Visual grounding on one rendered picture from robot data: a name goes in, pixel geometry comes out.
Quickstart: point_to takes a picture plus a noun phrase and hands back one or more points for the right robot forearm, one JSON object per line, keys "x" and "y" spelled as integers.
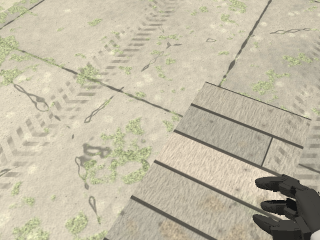
{"x": 315, "y": 235}

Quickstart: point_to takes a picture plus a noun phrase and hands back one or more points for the robot right hand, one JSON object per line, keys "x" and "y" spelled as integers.
{"x": 304, "y": 212}

